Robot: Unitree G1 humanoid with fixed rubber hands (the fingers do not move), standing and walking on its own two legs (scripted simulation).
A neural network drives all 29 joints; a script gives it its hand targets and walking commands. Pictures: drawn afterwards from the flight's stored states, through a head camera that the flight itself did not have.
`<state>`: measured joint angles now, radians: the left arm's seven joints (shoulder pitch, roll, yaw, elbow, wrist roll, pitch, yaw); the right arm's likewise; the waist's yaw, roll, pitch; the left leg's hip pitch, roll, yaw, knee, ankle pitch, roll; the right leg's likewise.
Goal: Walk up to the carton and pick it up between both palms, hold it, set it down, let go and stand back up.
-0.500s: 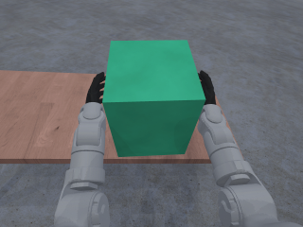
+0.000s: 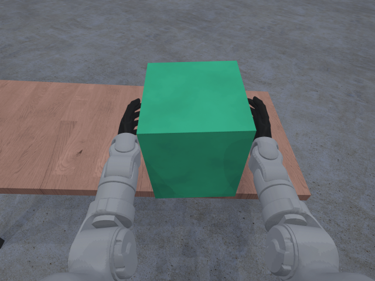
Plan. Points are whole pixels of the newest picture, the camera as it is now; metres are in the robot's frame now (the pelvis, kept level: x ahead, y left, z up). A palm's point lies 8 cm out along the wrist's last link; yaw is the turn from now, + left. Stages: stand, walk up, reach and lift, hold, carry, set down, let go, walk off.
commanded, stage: set down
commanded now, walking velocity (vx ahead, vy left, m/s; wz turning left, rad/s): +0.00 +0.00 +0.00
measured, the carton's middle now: (193, 133) +0.42 +0.00 +0.09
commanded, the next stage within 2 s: none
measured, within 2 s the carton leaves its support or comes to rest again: rests again in 1.84 s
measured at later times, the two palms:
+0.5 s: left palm (128, 140) +0.41 +0.16 +0.07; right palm (250, 136) +0.41 -0.13 +0.09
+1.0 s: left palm (136, 144) +0.42 +0.15 +0.04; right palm (251, 141) +0.42 -0.14 +0.06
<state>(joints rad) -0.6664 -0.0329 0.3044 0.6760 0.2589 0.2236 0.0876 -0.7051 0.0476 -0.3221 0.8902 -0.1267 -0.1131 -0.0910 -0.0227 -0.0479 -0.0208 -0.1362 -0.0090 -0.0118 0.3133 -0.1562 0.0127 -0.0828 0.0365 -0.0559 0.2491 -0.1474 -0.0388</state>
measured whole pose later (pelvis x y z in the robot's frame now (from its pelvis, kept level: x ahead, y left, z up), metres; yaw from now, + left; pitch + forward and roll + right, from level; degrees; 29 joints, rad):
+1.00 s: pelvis +0.02 +0.00 +0.00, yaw -1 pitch +10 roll +0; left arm -0.72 0.00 0.38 1.00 0.25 -0.05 0.09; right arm -0.74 0.09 -0.50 0.99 -0.31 -0.22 -0.07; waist 0.00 -0.03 -0.10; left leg -0.34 0.01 0.03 0.34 -0.18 0.01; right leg -0.30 0.04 -0.05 0.30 -0.17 -0.04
